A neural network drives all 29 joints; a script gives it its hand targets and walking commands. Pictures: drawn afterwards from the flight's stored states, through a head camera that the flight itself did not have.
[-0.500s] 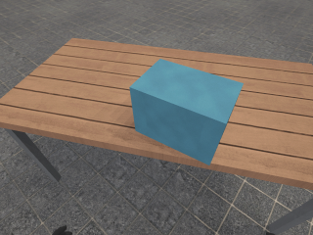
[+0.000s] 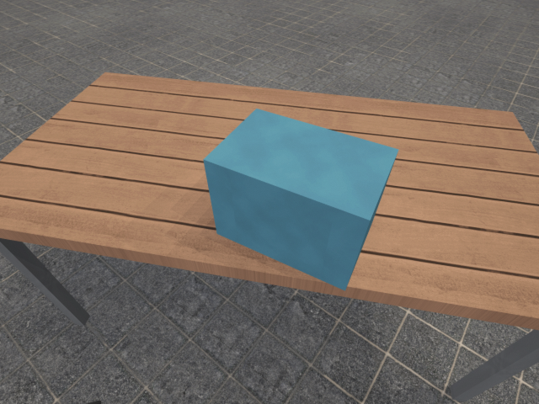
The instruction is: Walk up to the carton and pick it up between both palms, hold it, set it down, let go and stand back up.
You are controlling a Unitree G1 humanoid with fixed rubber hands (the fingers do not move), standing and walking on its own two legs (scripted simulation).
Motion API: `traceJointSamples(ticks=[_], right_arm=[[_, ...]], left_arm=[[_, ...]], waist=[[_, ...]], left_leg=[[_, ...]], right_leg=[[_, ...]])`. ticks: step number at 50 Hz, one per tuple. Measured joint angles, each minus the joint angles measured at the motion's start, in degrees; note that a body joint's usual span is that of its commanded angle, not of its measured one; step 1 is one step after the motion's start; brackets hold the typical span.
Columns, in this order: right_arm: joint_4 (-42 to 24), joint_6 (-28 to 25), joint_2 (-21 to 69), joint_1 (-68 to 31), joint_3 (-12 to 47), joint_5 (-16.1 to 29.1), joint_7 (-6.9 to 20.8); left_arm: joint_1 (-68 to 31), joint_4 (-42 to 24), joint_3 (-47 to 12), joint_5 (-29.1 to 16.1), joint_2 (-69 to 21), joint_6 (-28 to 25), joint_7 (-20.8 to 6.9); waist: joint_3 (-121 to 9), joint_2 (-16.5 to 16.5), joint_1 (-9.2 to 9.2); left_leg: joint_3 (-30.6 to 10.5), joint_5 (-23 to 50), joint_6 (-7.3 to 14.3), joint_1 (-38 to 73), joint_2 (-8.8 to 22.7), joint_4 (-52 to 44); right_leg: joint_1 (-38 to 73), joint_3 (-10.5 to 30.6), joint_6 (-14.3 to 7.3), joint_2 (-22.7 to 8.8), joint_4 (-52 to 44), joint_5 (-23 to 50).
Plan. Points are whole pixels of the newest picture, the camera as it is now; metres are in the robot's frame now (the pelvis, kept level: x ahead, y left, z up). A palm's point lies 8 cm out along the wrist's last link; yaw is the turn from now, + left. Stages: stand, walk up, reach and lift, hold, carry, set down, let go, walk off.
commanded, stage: walk up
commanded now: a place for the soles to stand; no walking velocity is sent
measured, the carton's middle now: (298, 195) +0.50 -0.03 +0.00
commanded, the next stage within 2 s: none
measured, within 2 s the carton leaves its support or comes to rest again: neither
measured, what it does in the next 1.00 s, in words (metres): steps on the spot: left foot, then right foot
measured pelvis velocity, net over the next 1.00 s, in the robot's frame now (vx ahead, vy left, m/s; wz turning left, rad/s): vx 0.08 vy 0.03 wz -0.21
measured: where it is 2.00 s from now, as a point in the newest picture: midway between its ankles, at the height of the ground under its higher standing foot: outside the picture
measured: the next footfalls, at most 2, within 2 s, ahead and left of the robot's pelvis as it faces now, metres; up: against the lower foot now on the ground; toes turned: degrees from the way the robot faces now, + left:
left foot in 0.54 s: +0.20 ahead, +0.09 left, +0.00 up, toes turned -4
right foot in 0.94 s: +0.12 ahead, -0.10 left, +0.00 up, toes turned -12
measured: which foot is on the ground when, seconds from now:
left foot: down 0.00-0.12, up 0.14-0.52, down 0.54-1.00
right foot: down 0.00-0.56, up 0.58-0.92, down 0.94-1.00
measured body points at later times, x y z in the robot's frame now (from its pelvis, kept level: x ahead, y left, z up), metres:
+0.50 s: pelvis +0.08 -0.02 -0.01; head +0.10 -0.02 +0.44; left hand +0.15 +0.30 -0.12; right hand +0.19 -0.35 -0.10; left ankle +0.16 +0.09 -0.71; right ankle +0.05 -0.16 -0.72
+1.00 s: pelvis +0.08 +0.03 -0.01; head +0.08 +0.02 +0.44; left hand +0.20 +0.34 -0.12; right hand +0.13 -0.29 -0.13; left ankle +0.16 +0.09 -0.72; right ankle +0.08 -0.09 -0.73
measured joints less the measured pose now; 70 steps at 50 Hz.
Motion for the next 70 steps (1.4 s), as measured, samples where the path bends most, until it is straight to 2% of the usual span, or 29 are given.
traceJointSamples(ticks=[5, 7, 10, 13, 21, 24, 26, 28, 29, 32, 35, 42, 46, 47, 49, 53, 59, 70], right_arm=[[-1.0, 0.0, -2.7, 1.9, -1.1, -0.2, 0.5], [-1.6, 0.7, -3.4, 1.9, -1.1, -0.2, 0.5], [-3.4, 1.7, -3.6, 1.6, -1.1, -0.2, 0.4], [-5.1, 1.7, -3.7, 0.9, -1.1, -0.2, 0.7], [-8.4, 2.4, -3.0, -1.4, -1.1, -0.2, -0.2], [-9.1, 2.4, -2.1, -2.9, -1.1, -0.2, -0.4], [-9.4, 2.4, -1.7, -3.5, -1.1, -0.2, -0.5], [-9.3, 2.5, -1.1, -3.4, -1.3, -0.2, -0.8], [-9.1, 2.4, -0.4, -3.3, -1.3, -0.2, -0.9], [-9.0, 2.4, 0.9, -2.6, -1.0, -0.2, -0.9], [-9.1, 2.4, 1.5, -2.5, -0.6, -0.2, -0.6], [-9.1, 2.4, 0.9, -2.4, -0.6, -0.2, -0.5], [-9.1, 2.5, 0.1, -2.1, -0.5, -0.2, -0.3], [-9.1, 2.5, -0.1, -2.0, -0.6, -0.2, -0.3], [-8.6, 3.0, -0.3, -1.5, -0.6, -0.1, -0.3], [-7.6, 3.2, 0.2, -0.5, -0.2, 0.2, -0.2], [-6.5, 3.2, 0.3, -0.4, -0.2, 0.2, 0.0], [-6.3, 3.2, -0.6, -0.8, -0.2, 0.2, 0.0]], left_arm=[[0.2, 0.0, 0.1, 0.0, 1.8, -0.8, -0.4], [0.7, 0.0, 0.3, 0.0, 2.0, -1.9, -0.4], [2.4, 0.0, 0.3, 0.0, 1.0, -2.6, -0.4], [4.0, 0.0, 0.3, 0.0, 0.5, -2.9, -0.1], [5.5, 0.0, 0.3, 0.0, -0.1, -3.1, 2.1], [5.5, 0.0, 0.3, 0.0, 0.1, -3.1, 2.6], [5.5, 0.0, 0.3, 0.0, 0.2, -3.1, 2.6], [5.0, 0.0, 0.3, 0.0, 0.6, -2.9, 2.6], [4.8, 0.0, 0.3, 0.0, 0.5, -2.7, 2.8], [4.8, 0.0, 0.3, 0.0, -0.4, -2.1, 2.9], [4.8, 0.0, 0.3, 0.0, -0.6, -2.0, 2.9], [4.8, 0.0, 0.3, 0.0, -0.2, -0.9, 2.9], [4.9, 0.0, 0.3, 0.0, -0.2, -1.0, 2.9], [4.8, -0.1, 0.3, 0.0, -0.3, -1.3, 2.9], [4.8, 0.0, 0.3, 0.0, -0.9, -1.9, 2.9], [4.8, 0.0, 0.3, 0.0, -1.0, -2.6, 2.9], [4.8, 0.0, 0.3, 0.0, -1.1, -2.3, 2.9], [4.8, 0.0, 0.3, 0.0, -2.1, -2.1, 2.8]], waist=[[0.0, -0.2, 0.04], [0.5, 0.1, 0.11], [0.5, 0.3, 0.11], [0.5, 0.6, 0.06], [0.5, 2.4, 0.03], [0.5, 2.5, 0.02], [0.4, 2.5, -0.01], [1.0, 1.6, 0.01], [1.3, 0.7, -0.01], [1.3, 0.7, 0.00], [1.3, 0.7, 0.04], [2.0, 0.7, 0.05], [2.0, 0.6, 0.09], [2.1, 0.9, 0.06], [2.2, 2.1, 0.04], [2.2, 2.1, 0.05], [2.2, 2.0, 0.04], [2.2, 1.8, 0.04]], left_leg=[[1.4, -2.0, -2.7, 2.2, 2.1, 0.3], [0.8, -5.3, -1.9, 1.0, 2.3, 5.3], [0.0, -5.7, -1.6, -4.9, -0.3, 15.8], [-0.1, -5.8, -1.1, -10.6, -1.4, 18.5], [-0.7, -5.5, -0.9, -17.2, -0.5, 17.8], [-0.7, -3.7, -0.8, -16.6, -0.1, 14.1], [-0.8, 0.4, -0.6, -14.0, -0.2, 9.1], [-0.3, 5.4, -0.1, -10.8, -1.1, 4.8], [0.2, 5.1, 0.4, -9.9, -1.9, 4.8], [0.9, 3.2, 1.5, -7.2, -2.0, 4.3], [2.0, 3.0, 2.3, -5.5, -2.0, 3.6], [5.9, 3.0, 3.3, -5.5, -2.3, 3.6], [8.9, 3.1, 3.5, -6.3, -2.3, 3.6], [9.4, 3.2, 3.5, -6.6, -2.2, 3.6], [9.5, 3.3, 3.3, -6.6, -1.5, 3.7], [8.3, 1.4, 2.1, -6.7, -2.4, 3.7], [8.6, 3.9, 3.5, -6.6, -1.5, 3.7], [9.1, 3.3, 2.7, -6.4, -1.0, 3.7]], right_leg=[[0.1, 0.0, 0.0, -1.9, -3.5, 1.2], [0.2, 0.0, 0.0, -1.0, -3.8, 8.0], [0.7, 0.3, -0.6, -0.8, -4.4, 7.5], [1.0, 0.6, -0.8, -0.7, -6.3, 7.1], [2.1, 0.6, -0.8, 0.8, -6.6, 5.5], [2.1, 0.6, -0.6, 1.1, -6.6, 5.0], [2.1, 0.6, -0.3, 1.2, -5.7, 4.3], [1.9, 0.7, -0.1, 0.3, -2.4, 2.8], [1.5, 0.7, -0.1, -0.3, 0.5, 2.3], [-0.1, 0.7, -0.1, 1.2, 8.9, -0.8], [-0.2, 0.7, -0.1, 1.4, 10.8, -1.0], [-0.2, 0.8, -0.1, 0.9, 9.6, -1.0], [0.1, 0.8, -0.1, 0.0, 2.1, -0.6], [0.3, 0.9, -0.1, 0.0, -0.4, 1.7], [0.3, 0.8, -0.1, 0.6, -1.6, 5.7], [0.3, 0.9, -0.2, 0.4, -1.6, 5.5], [0.3, 0.9, -0.2, 1.1, -1.6, 5.5], [0.3, 1.0, -0.2, 1.1, -1.8, 5.7]])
